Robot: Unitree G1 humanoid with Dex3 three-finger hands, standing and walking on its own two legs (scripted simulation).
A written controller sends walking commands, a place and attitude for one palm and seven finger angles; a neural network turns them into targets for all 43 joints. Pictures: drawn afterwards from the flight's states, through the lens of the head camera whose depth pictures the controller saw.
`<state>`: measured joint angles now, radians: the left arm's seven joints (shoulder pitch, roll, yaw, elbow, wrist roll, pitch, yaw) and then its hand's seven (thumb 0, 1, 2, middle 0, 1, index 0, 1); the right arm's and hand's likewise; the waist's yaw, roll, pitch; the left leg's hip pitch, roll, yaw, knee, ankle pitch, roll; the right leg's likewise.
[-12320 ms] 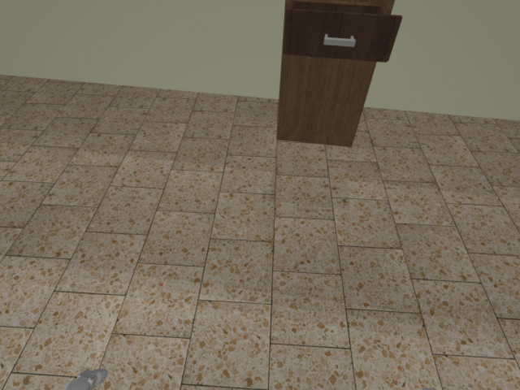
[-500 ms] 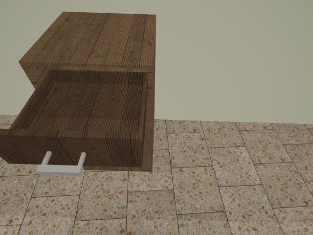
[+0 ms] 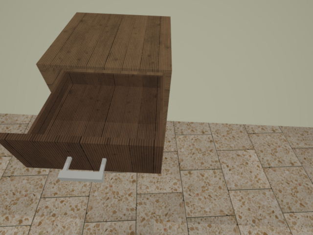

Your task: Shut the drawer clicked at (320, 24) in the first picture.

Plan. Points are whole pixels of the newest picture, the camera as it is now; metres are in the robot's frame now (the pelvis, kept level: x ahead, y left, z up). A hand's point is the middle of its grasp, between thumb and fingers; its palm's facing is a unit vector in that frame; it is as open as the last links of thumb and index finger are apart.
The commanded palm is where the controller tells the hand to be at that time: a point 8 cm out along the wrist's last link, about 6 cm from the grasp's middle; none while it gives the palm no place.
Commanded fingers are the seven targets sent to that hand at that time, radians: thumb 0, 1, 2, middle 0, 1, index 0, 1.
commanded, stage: come to a stop and stand still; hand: left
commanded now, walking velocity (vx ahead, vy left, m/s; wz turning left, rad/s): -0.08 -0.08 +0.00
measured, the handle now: (84, 168) +0.28 +0.22 -0.01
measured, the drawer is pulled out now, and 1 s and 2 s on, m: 0.30 0.30 0.30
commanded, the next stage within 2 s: look again from close up in 1.16 s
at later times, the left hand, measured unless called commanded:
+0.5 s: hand out of the picture +0.01 +0.13 -0.16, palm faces -0.01 -0.97 -0.25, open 7.3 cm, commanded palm none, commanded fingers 0.00 0.90 0.90 -0.20 -0.30 -0.20 -0.30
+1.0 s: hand out of the picture -0.02 +0.08 -0.18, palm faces +0.03 -0.99 -0.16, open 7.4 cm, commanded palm none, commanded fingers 0.00 0.90 0.90 -0.20 -0.30 -0.20 -0.30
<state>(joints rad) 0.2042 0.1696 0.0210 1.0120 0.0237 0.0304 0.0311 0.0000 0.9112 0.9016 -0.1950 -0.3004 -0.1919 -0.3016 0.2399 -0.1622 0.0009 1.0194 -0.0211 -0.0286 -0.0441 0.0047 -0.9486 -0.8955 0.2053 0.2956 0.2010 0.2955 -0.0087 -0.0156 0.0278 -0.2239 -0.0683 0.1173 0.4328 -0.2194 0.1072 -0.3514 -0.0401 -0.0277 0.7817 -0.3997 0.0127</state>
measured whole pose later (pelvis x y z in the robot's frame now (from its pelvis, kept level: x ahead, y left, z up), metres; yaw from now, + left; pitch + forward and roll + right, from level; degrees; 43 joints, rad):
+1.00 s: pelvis +0.01 -0.08 +0.00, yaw +0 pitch -1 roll +1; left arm 0.34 0.13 -0.03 1.11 0.01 -0.03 0.04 0.00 0.91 0.90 -0.20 -0.30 -0.20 -0.30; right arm 0.25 -0.15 0.02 1.15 0.00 -0.01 -0.03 0.01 -0.92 -0.90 0.20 0.30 0.20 0.29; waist 0.01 -0.02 0.01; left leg -0.19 0.04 0.07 0.44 -0.23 -0.02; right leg -0.10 0.07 -0.07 0.41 -0.29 -0.09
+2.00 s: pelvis +0.00 -0.04 -0.01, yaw +2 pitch +1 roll +1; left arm 0.47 0.20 0.01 0.19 -0.13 -0.05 0.12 0.05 0.98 0.90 -0.25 -0.35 -0.24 -0.35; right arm 0.32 -0.25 -0.01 0.87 0.03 -0.25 -0.07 0.02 -0.92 -0.90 0.20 0.30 0.20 0.30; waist -0.02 0.05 -0.03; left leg -0.30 -0.03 0.06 0.55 -0.27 0.04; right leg -0.22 -0.01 -0.09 0.57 -0.37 -0.03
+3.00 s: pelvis -0.03 -0.04 -0.04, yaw +3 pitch +6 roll -2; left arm 0.67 0.23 0.16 -0.27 -0.28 -0.35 -0.25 0.01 0.90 0.90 -1.21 -1.39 -1.20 -1.40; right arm 0.20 -0.24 -0.02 0.57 0.06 -0.29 -0.05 0.02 -0.90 -0.90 0.20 0.30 0.20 0.30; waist 0.03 0.05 -0.10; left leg -0.61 0.01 0.03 0.88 -0.38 0.04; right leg -0.49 0.01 -0.12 0.85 -0.46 -0.04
